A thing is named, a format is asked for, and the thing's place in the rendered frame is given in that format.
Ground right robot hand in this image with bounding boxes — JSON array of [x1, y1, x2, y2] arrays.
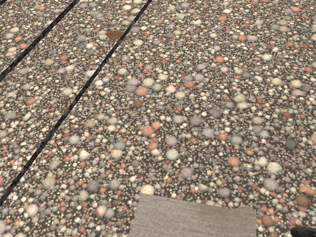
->
[[290, 227, 316, 237]]

